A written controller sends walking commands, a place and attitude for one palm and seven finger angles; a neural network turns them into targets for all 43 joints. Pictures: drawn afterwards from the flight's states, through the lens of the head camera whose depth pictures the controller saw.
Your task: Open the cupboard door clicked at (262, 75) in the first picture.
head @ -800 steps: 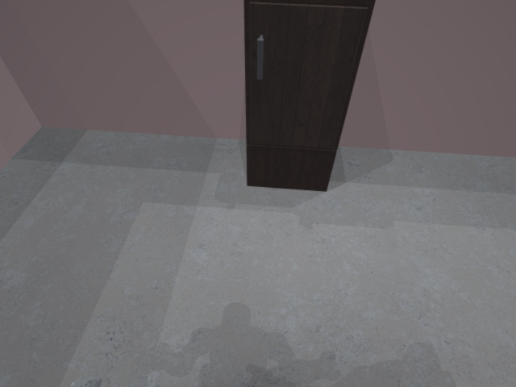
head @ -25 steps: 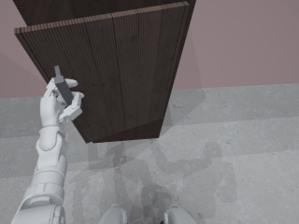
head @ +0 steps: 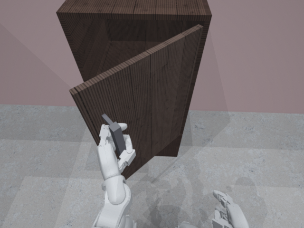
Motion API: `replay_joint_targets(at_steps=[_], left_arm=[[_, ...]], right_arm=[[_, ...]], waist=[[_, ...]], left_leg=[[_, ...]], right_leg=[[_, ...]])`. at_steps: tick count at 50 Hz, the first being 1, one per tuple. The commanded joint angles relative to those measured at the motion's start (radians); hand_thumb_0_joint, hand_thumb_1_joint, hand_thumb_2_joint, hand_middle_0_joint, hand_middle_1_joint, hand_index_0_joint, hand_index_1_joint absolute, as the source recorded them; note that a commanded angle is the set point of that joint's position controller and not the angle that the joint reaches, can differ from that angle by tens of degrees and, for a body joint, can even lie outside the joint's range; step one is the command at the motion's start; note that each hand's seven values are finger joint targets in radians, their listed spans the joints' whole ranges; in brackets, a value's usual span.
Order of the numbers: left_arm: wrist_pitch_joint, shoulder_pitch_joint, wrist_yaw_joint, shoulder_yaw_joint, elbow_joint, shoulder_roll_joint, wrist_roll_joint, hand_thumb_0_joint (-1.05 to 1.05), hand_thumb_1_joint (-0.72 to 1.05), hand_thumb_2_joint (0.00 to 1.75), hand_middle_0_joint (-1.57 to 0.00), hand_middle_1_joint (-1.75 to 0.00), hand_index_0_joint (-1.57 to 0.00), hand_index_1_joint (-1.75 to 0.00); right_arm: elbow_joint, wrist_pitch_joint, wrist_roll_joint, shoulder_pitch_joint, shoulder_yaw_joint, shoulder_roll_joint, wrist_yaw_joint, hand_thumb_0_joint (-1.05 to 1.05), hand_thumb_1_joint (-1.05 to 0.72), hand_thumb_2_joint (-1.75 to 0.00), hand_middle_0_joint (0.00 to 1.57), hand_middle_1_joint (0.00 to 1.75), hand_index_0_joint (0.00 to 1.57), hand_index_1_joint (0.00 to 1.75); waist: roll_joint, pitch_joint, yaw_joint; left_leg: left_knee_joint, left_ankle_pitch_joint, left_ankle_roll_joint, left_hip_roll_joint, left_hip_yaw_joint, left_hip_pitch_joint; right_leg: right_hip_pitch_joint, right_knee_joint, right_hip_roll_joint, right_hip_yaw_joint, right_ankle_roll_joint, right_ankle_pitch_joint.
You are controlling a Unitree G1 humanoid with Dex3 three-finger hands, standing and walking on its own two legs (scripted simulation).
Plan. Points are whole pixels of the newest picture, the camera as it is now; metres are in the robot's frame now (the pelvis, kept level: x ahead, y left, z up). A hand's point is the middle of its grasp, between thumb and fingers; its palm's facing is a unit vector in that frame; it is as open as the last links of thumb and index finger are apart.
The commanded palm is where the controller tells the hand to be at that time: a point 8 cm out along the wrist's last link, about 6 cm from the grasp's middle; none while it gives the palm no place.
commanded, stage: open thumb and fingers to let go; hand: left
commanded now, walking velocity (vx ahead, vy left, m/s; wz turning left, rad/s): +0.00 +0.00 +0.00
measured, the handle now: (114, 136) +0.34 +0.13 +0.04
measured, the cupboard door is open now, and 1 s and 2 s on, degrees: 44 46 47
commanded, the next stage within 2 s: slide the hand sideways off the handle in 0.88 s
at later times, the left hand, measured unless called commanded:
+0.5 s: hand (134, 151) +0.31 +0.07 +0.04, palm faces +0.40 -0.92 -0.02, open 11.0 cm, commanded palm +0.26 +0.12 +0.04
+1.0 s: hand (133, 155) +0.29 +0.07 +0.04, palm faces +0.34 -0.94 -0.01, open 14.9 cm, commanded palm +0.25 +0.12 +0.04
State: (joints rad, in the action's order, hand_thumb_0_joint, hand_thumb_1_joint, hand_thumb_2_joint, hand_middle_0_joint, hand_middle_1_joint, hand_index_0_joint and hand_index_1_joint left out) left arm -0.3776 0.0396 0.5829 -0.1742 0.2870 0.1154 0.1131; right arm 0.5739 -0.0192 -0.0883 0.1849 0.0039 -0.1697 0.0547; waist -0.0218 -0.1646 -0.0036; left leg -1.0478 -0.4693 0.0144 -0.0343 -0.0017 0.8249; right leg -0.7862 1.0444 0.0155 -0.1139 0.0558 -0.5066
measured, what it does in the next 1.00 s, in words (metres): stands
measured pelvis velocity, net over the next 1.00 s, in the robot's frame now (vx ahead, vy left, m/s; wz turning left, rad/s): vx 0.00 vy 0.00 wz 0.00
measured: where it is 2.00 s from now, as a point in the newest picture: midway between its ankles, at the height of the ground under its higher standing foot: outside the picture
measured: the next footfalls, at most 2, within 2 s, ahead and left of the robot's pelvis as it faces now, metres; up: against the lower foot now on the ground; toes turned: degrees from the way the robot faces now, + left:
none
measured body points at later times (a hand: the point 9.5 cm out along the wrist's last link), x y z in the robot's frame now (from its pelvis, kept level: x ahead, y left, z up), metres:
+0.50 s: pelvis +0.00 -0.03 +0.00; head +0.05 -0.04 +0.45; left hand +0.28 +0.11 +0.04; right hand +0.16 -0.25 -0.12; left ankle +0.02 +0.13 -0.67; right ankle +0.00 -0.09 -0.67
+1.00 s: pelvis +0.00 +0.00 +0.00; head +0.05 -0.01 +0.44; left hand +0.27 +0.12 +0.04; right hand +0.18 -0.21 -0.10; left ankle +0.02 +0.13 -0.67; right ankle +0.00 -0.09 -0.67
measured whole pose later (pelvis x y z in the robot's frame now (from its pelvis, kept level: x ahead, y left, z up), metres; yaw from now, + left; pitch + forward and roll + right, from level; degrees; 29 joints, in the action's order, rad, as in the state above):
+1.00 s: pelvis +0.00 +0.00 +0.00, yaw +0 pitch +14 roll +0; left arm -0.36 0.10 0.54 -0.20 0.23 0.10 0.10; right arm 0.57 -0.03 -0.09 0.19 0.01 -0.17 0.03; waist -0.02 -0.17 0.00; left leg -1.07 -0.48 0.02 -0.03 0.00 0.83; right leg -0.80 1.07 0.02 -0.11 0.06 -0.52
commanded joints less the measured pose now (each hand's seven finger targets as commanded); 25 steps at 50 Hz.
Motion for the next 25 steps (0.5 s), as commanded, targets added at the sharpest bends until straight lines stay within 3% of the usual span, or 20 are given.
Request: replay_joint_targets(at_steps=[1,3,5,8,14,15,18,23,25], left_arm=[[-0.04,-0.102,-0.003,-0.064,-0.263,0.06,0.029,0.0,0.9,0.9,-0.4,-1.35,-0.4,-1.35],[-0.043,-0.239,0.02,-0.024,-0.249,0.021,0.027,0.0,0.9,0.9,-0.4,-1.35,-0.4,-1.35],[-0.042,-0.225,0.032,0.017,-0.223,-0.003,0.022,0.0,0.76,0.84,-0.39,-1.34,-0.39,-1.34],[-0.05,-0.224,0.023,0.03,-0.212,-0.009,0.011,0.0,0.55,0.75,-0.38,-1.31,-0.38,-1.31],[-0.058,-0.174,-0.014,0.022,-0.217,0.0,-0.006,0.0,0.13,0.57,-0.35,-1.27,-0.35,-1.27],[-0.057,-0.165,-0.02,0.022,-0.215,-0.004,-0.008,0.0,0.06,0.54,-0.34,-1.26,-0.34,-1.26],[-0.064,-0.188,-0.026,0.017,-0.229,-0.005,-0.013,0.0,-0.15,0.45,-0.32,-1.24,-0.32,-1.24],[-0.069,-0.176,-0.028,0.035,-0.231,-0.022,-0.017,0.0,-0.5,0.3,-0.3,-1.2,-0.3,-1.2],[-0.072,-0.147,-0.029,0.058,-0.227,-0.043,-0.021,0.0,-0.5,0.3,-0.3,-1.2,-0.3,-1.2]], right_arm=[[-0.153,-0.054,0.01,-0.065,-0.027,-0.095,-0.024,0.0,-0.9,-0.9,0.2,0.3,0.2,0.3],[-0.133,-0.055,0.007,-0.072,-0.025,-0.095,-0.035,0.0,-0.9,-0.9,0.2,0.3,0.2,0.3],[-0.127,-0.058,0.003,-0.074,-0.025,-0.087,-0.045,0.0,-0.9,-0.9,0.2,0.3,0.2,0.3],[-0.119,-0.059,0.005,-0.08,-0.028,-0.084,-0.051,0.0,-0.9,-0.9,0.2,0.3,0.2,0.3],[-0.119,-0.057,0.006,-0.05,-0.038,-0.091,-0.046,0.0,-0.9,-0.9,0.2,0.3,0.2,0.3],[-0.12,-0.056,0.007,-0.046,-0.038,-0.093,-0.045,0.0,-0.9,-0.9,0.2,0.3,0.2,0.3],[-0.118,-0.054,0.008,-0.04,-0.042,-0.098,-0.044,0.0,-0.9,-0.9,0.2,0.3,0.2,0.3],[-0.12,-0.052,0.01,-0.041,-0.043,-0.098,-0.046,0.0,-0.9,-0.9,0.2,0.3,0.2,0.3],[-0.12,-0.05,0.011,-0.038,-0.045,-0.099,-0.048,0.0,-0.9,-0.9,0.2,0.3,0.2,0.3]], waist=[[0.079,-0.191,0.023],[0.089,-0.164,0.047],[0.138,-0.182,0.032],[0.121,-0.209,0.029],[0.125,-0.243,0.029],[0.145,-0.248,0.028],[0.13,-0.242,0.037],[0.134,-0.24,0.03],[0.144,-0.241,0.023]], left_leg=[[0.114,0.171,-0.027,0.044,0.008,-0.133],[0.094,0.132,-0.027,0.046,0.013,-0.116],[0.084,0.115,-0.026,0.052,0.016,-0.086],[0.07,0.117,-0.023,0.056,0.008,-0.071],[0.07,0.164,-0.021,0.052,0.011,-0.07],[0.071,0.168,-0.021,0.052,0.015,-0.06],[0.07,0.163,-0.022,0.052,0.012,-0.067],[0.067,0.16,-0.021,0.052,0.013,-0.053],[0.069,0.166,-0.021,0.052,0.015,-0.049]], right_leg=[[0.158,-0.198,-0.005,0.083,-0.028,0.253],[0.118,-0.215,0.005,0.106,-0.036,0.191],[0.146,-0.237,0.015,0.138,-0.042,0.156],[0.179,-0.251,0.038,0.185,-0.056,0.188],[0.232,-0.229,0.047,0.187,-0.067,0.345],[0.244,-0.227,0.047,0.19,-0.067,0.354],[0.231,-0.227,0.05,0.189,-0.07,0.357],[0.237,-0.23,0.054,0.2,-0.07,0.349],[0.25,-0.234,0.054,0.206,-0.071,0.358]])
